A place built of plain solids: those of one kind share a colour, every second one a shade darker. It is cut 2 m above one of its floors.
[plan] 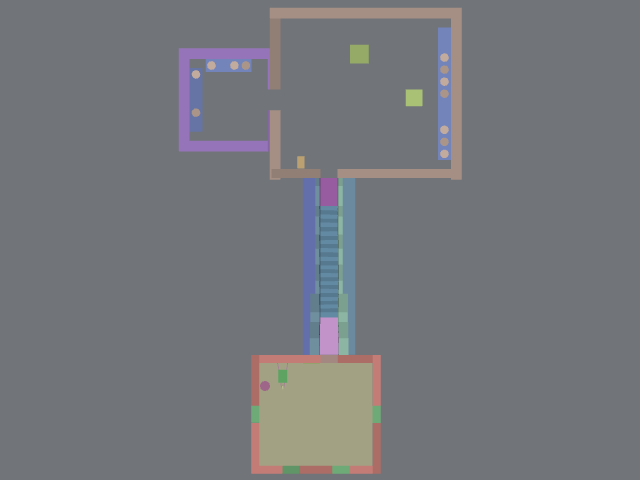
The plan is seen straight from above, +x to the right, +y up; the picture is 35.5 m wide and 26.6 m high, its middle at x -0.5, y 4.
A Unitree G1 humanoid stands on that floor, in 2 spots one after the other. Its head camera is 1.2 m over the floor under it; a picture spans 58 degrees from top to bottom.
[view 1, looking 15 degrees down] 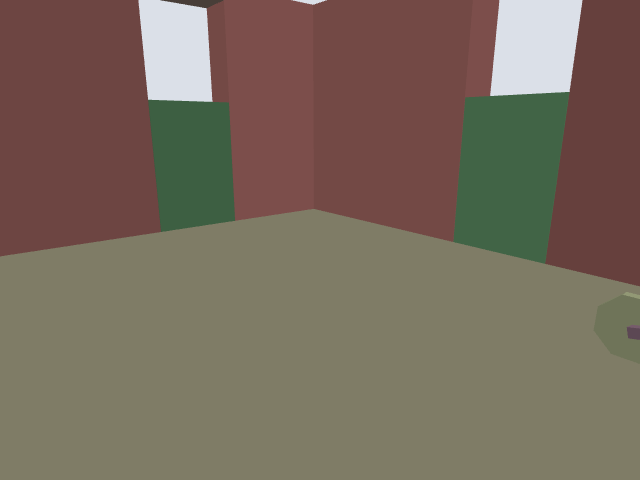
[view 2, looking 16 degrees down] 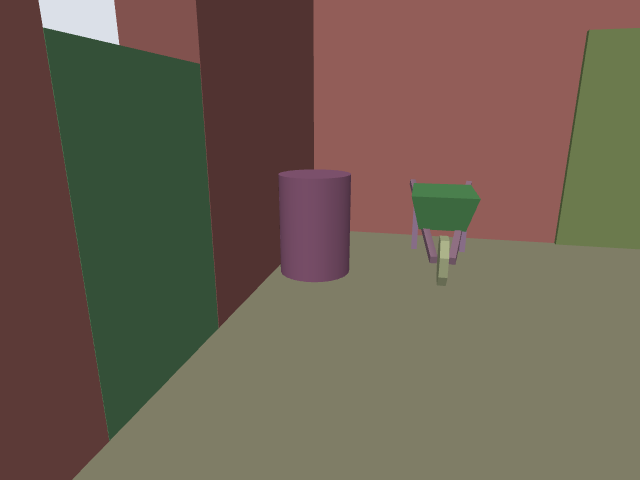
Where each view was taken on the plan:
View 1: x -0.01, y -3.60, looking -129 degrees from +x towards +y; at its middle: floor_yard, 4.64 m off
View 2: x -2.76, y -7.31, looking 103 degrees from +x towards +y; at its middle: cask_yard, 3.16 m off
